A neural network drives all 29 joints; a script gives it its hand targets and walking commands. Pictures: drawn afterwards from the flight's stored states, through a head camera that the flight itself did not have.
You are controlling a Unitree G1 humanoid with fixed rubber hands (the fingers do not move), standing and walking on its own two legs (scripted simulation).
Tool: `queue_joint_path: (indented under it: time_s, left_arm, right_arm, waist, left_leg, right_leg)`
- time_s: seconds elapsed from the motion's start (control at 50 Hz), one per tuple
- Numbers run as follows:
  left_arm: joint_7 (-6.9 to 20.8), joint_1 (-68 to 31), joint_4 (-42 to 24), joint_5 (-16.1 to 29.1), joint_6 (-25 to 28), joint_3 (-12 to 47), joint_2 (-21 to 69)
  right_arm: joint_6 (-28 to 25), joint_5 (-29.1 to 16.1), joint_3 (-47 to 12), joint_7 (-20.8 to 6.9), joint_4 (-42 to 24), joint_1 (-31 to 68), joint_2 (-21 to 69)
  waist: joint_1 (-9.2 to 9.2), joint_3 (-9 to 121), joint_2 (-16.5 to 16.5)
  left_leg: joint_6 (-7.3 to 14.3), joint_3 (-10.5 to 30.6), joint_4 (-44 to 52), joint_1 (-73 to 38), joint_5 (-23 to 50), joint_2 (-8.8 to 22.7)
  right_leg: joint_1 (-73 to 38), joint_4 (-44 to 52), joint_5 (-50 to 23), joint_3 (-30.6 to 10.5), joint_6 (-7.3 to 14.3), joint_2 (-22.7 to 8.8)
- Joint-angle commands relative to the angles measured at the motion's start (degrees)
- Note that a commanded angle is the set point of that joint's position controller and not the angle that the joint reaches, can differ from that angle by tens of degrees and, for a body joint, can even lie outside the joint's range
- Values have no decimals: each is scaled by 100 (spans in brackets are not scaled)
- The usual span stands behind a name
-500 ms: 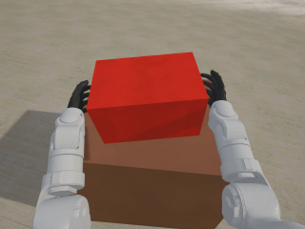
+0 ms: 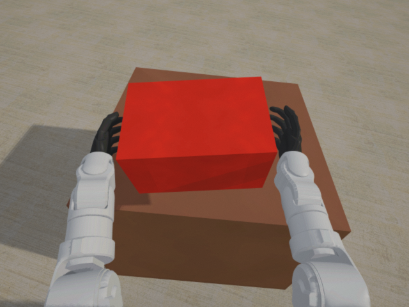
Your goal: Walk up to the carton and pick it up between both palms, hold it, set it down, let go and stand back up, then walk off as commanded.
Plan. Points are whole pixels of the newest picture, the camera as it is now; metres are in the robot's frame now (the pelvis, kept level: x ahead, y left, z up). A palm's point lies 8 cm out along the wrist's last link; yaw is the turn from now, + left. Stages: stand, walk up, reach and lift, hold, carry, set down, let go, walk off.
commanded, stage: set down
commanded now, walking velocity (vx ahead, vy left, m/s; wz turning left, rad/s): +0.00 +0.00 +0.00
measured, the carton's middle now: (197, 137) +0.43 +0.01 +0.11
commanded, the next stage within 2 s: none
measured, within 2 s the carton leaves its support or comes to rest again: neither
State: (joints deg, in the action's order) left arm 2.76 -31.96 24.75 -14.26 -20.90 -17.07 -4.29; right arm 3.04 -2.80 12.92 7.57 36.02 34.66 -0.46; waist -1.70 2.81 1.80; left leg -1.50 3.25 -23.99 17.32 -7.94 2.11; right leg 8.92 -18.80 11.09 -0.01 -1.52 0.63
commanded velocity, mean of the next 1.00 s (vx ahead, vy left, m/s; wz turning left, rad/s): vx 0.00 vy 0.00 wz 0.00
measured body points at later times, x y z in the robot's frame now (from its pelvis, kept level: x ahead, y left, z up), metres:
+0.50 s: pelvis +0.00 +0.00 +0.00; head +0.00 +0.03 +0.45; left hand +0.39 +0.19 +0.07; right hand +0.39 -0.17 +0.12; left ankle +0.05 +0.13 -0.74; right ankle -0.01 -0.14 -0.74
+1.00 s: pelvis +0.02 -0.01 +0.00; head +0.04 +0.01 +0.45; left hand +0.41 +0.18 +0.04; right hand +0.41 -0.18 +0.09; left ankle +0.05 +0.13 -0.74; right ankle -0.01 -0.14 -0.74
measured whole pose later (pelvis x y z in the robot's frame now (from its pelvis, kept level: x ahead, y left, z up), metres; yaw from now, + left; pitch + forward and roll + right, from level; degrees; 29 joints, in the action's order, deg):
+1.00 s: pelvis +0.02 -0.01 +0.00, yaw +0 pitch +3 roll -1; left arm -1.3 -32.4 53.0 -8.4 4.8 -17.7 -4.2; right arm -8.0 2.3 16.8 5.9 45.7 33.5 0.1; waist -1.7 2.8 1.1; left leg -1.5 3.2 -24.0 17.3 -9.9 2.1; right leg 8.9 -18.9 13.1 0.1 -1.3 0.6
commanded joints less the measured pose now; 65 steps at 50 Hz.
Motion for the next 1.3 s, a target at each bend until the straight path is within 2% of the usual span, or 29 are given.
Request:
queue_joint_path:
  time_s: [0.0, 0.02, 0.06, 0.08, 0.12, 0.16, 0.18, 0.24, 0.3, 0.36, 0.38, 0.44, 0.46, 0.48, 0.52, 0.54, 0.66, 0.7, 0.78, 0.82, 0.88, 0.9, 0.94, 0.96, 1.08, 1.14, 1.22, 1.24, 1.28]
  left_arm:
    - [894, -3992, -1375, 994, 985, 2774, 3097]
    - [933, -4027, -1073, 801, 956, 2408, 2935]
    - [918, -4122, -1275, 790, 1039, 2605, 2994]
    - [911, -4153, -1182, 739, 1073, 2578, 3079]
    - [863, -4595, -1304, 880, 1230, 2677, 3019]
    - [798, -4371, -1185, 780, 1321, 2708, 3167]
    - [820, -4338, -850, 723, 1289, 2486, 2940]
    - [826, -4456, -812, 715, 1481, 2426, 3014]
    - [861, -4829, -521, 769, 1612, 2390, 3023]
    - [815, -4965, -250, 689, 1829, 2213, 3003]
    - [808, -4947, 15, 714, 1896, 2161, 3011]
    - [764, -5435, 59, 763, 2171, 2255, 3091]
    - [726, -5352, 198, 815, 2231, 2198, 3107]
    - [633, -5684, -350, 948, 2463, 2385, 3069]
    - [549, -5600, -55, 940, 2545, 2414, 3210]
    - [518, -5620, -10, 989, 2657, 2376, 3130]
    - [630, -5439, 842, 757, 2796, 2014, 2934]
    - [684, -5384, 1085, 808, 2868, 1845, 2945]
    - [644, -5745, 909, 843, 3188, 2031, 2914]
    - [527, -6013, 517, 1093, 3469, 2267, 3028]
    - [595, -5677, 1025, 850, 3426, 1949, 2808]
    - [640, -5381, 1402, 711, 3337, 1782, 2821]
    - [745, -5215, 1506, 602, 3309, 1656, 2805]
    - [790, -5357, 1501, 535, 3347, 1628, 2732]
    - [680, -5271, 1102, 778, 3544, 2019, 2956]
    - [684, -4991, 1372, 657, 3650, 1940, 2963]
    - [706, -5380, 1513, 616, 3813, 1880, 2750]
    - [783, -5159, 1934, 507, 3772, 1691, 2760]
    - [786, -5102, 1842, 499, 3813, 1648, 2745]
  right_arm:
    - [-487, 281, -2689, -850, -1873, 3685, 2788]
    - [-418, 430, -2354, -877, -1398, 3501, 2609]
    - [-497, 370, -2482, -879, -1501, 3523, 2779]
    - [-558, 443, -2367, -940, -1474, 3537, 2797]
    - [-600, 511, -2141, -952, -1229, 3582, 2680]
    - [-740, 500, -2194, -1040, -1217, 3536, 2647]
    - [-658, 630, -2119, -1036, -1074, 3587, 2661]
    - [-746, 692, -2015, -1102, -805, 3447, 2741]
    - [-699, 942, -1684, -1111, -452, 3291, 2836]
    - [-795, 1065, -1552, -1227, -168, 3421, 2702]
    - [-818, 1126, -1580, -1238, -295, 3546, 2854]
    - [-940, 1238, -1467, -1277, 223, 3507, 3071]
    - [-945, 1159, -1493, -1322, 98, 3625, 3036]
    - [-1044, 1201, -1625, -1322, 40, 3585, 3178]
    - [-1149, 1134, -1668, -1339, 133, 3682, 3060]
    - [-1148, 1112, -1819, -1318, 121, 3603, 3218]
    - [-1128, 1524, -1344, -1308, 746, 3339, 3141]
    - [-1116, 1597, -1429, -1309, 661, 3324, 3351]
    - [-1324, 1469, -1733, -1325, 482, 3591, 3582]
    - [-1447, 1399, -1831, -1319, 454, 3660, 3642]
    - [-1317, 1637, -1546, -1301, 1024, 3044, 3640]
    - [-1277, 1721, -1393, -1276, 1056, 2945, 3451]
    - [-1315, 1685, -1421, -1263, 854, 2987, 3518]
    - [-1312, 1743, -1305, -1249, 1044, 3044, 3437]
    - [-1497, 1646, -1664, -1234, 842, 2855, 3676]
    - [-1635, 1445, -1808, -1211, 724, 2947, 3701]
    - [-1676, 1756, -1508, -1176, 1045, 2803, 3729]
    - [-1677, 1836, -1387, -1203, 1103, 2783, 3658]
    - [-1702, 1906, -1259, -1175, 1242, 2722, 3721]
  waist:
    - [-141, 3395, -499]
    - [-114, 3050, -498]
    - [-80, 3191, -466]
    - [-25, 3236, -702]
    - [-285, 3235, -827]
    - [-27, 3293, -1065]
    - [-51, 3038, -632]
    - [0, 3087, -800]
    - [-226, 2853, -565]
    - [-87, 2763, -886]
    - [92, 2743, -729]
    - [-49, 2767, -682]
    - [23, 2929, -685]
    - [48, 3255, -806]
    - [13, 3475, -916]
    - [132, 3357, -746]
    - [-28, 2697, -450]
    - [65, 2799, -246]
    - [208, 3134, -398]
    - [100, 3792, -534]
    - [-47, 3242, -339]
    - [4, 2997, -477]
    - [141, 2841, -203]
    - [91, 2773, -478]
    - [-46, 3318, -518]
    - [240, 3515, -602]
    - [-80, 3439, -429]
    - [61, 3221, -390]
    - [9, 3146, -430]
  left_leg:
    - [-209, -733, 389, -2906, 2496, -362]
    - [-165, -772, 429, -2801, 2149, -338]
    - [-199, -792, 394, -2956, 2323, -315]
    - [-236, -801, 429, -2963, 2157, -304]
    - [-358, -739, 302, -3077, 2448, -258]
    - [-415, -760, 373, -3178, 2397, -238]
    - [-253, -838, 398, -2892, 2046, -294]
    - [-285, -888, 532, -2730, 1718, -276]
    - [-218, -839, 619, -2565, 1213, -284]
    - [-262, -837, 642, -2598, 1211, -266]
    - [-213, -883, 689, -2453, 978, -267]
    - [-215, -909, 717, -2459, 847, -243]
    - [-212, -876, 734, -2383, 884, -232]
    - [-277, -904, 616, -2510, 1413, -253]
    - [-378, -820, 447, -2725, 1883, -175]
    - [-330, -881, 452, -2588, 1753, -186]
    - [-166, -855, 672, -2136, 1067, -197]
    - [-92, -863, 709, -2136, 1069, -224]
    - [-137, -929, 614, -1960, 1382, -274]
    - [-242, -898, 380, -2050, 1846, -235]
    - [-205, -895, 482, -1856, 1672, -209]
    - [-209, -868, 577, -1916, 1524, -189]
    - [-152, -901, 572, -1774, 1510, -264]
    - [-178, -909, 590, -1784, 1435, -256]
    - [-329, -837, 266, -2102, 2734, -203]
    - [-345, -833, 165, -1921, 3059, -207]
    - [-343, -827, 164, -1874, 2781, -198]
    - [-297, -905, 224, -1759, 2614, -210]
    - [-307, -890, 233, -1725, 2711, -225]
  right_leg:
    - [-1060, 156, -2503, 480, -156, 103]
    - [-964, 229, -2214, 483, -150, 69]
    - [-987, 171, -2259, 459, -156, 86]
    - [-863, 191, -1822, 525, -78, 113]
    - [-587, 223, -1827, 544, -82, 132]
    - [-434, 308, -1433, 559, 15, 182]
    - [-578, 326, -1519, 515, -40, 127]
    - [-552, 224, -1284, 520, -38, 120]
    - [-481, 282, -996, 542, 1, 103]
    - [-338, 335, -794, 504, 12, 73]
    - [-313, 296, -699, 507, 3, 94]
    - [-121, 275, -671, 477, 0, 49]
    - [-210, 290, -705, 436, 4, 64]
    - [-218, 156, -1126, 510, -23, 102]
    - [-136, 197, -1205, 484, 29, 149]
    - [-176, 154, -1280, 475, -9, 145]
    - [-217, 179, -1184, 390, -64, 33]
    - [-278, 188, -1242, 398, -85, 62]
    - [-390, 28, -1793, 319, -148, 17]
    - [-348, -104, -2141, 320, -164, 54]
    - [-535, -72, -2464, 263, -157, -7]
    - [-481, 15, -2130, 308, -153, 42]
    - [-610, 7, -2313, 287, -199, -45]
    - [-643, -65, -2326, 268, -186, -52]
    - [-648, -229, -3308, 307, -197, 10]
    - [-827, -316, -3743, 258, -215, 5]
    - [-758, -275, -3799, 245, -236, -49]
    - [-822, -313, -3766, 257, -236, -49]
    - [-808, -229, -3719, 183, -233, -77]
